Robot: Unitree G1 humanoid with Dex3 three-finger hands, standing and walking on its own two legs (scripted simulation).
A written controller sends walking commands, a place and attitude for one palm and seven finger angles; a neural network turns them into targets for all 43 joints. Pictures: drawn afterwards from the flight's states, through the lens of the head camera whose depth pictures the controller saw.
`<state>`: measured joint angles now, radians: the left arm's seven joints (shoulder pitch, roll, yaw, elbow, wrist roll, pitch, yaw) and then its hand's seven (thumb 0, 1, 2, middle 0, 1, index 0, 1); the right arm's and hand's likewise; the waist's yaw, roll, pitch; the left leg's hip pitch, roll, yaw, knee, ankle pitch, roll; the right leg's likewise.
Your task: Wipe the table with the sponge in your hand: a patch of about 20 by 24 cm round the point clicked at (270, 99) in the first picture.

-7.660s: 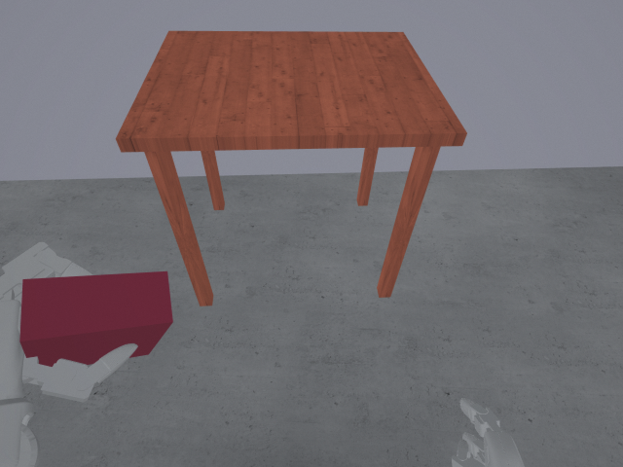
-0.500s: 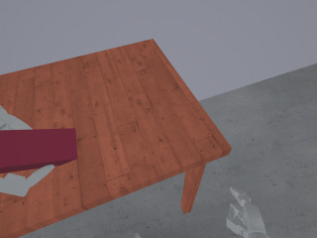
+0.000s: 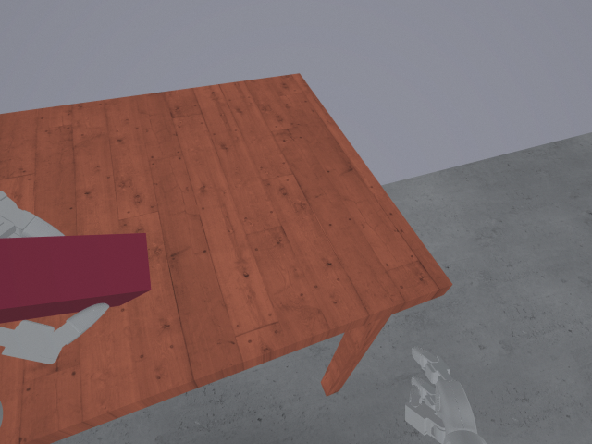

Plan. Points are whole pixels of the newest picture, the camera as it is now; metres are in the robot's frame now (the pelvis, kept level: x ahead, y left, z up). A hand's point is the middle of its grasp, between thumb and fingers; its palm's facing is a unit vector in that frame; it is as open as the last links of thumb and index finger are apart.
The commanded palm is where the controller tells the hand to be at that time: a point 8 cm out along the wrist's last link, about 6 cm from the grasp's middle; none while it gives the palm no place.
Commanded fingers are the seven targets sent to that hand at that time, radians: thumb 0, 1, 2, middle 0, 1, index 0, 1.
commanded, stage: come to a stop and stand still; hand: left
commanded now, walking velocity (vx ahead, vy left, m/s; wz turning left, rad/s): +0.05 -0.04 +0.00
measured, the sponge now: (87, 278) +0.23 +0.22 +0.17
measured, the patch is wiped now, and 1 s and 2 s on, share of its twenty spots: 0.00 0.00 0.00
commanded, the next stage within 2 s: look again from close up in 0.66 s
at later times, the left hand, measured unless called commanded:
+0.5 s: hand (52, 311) +0.20 +0.23 +0.17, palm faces +0.36 -0.85 -0.39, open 9.4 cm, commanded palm +0.14 +0.28 +0.18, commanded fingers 0.00 0.10 1.30 -1.20 -1.60 -1.20 -1.60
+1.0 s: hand (18, 293) +0.22 +0.28 +0.15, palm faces +0.30 -0.87 -0.39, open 9.4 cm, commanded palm +0.16 +0.32 +0.18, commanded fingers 0.00 0.10 1.30 -1.20 -1.60 -1.20 -1.60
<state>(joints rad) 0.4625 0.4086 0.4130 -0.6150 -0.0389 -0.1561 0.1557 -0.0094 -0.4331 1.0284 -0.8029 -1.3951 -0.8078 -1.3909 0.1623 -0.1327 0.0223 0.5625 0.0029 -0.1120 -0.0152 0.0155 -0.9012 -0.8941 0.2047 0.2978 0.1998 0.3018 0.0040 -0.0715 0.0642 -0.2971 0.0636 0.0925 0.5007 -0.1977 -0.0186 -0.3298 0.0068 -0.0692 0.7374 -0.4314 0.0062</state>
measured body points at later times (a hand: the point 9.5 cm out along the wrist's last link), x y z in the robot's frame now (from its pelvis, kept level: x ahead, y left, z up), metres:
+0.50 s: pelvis -0.03 +0.00 +0.01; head -0.02 +0.01 +0.46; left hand +0.17 +0.28 +0.19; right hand +0.13 -0.25 -0.07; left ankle +0.00 +0.12 -0.73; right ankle +0.00 -0.08 -0.73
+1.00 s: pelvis -0.01 +0.04 +0.01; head +0.03 +0.07 +0.45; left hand +0.20 +0.33 +0.17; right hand +0.16 -0.18 -0.07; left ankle +0.00 +0.12 -0.73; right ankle +0.00 -0.08 -0.73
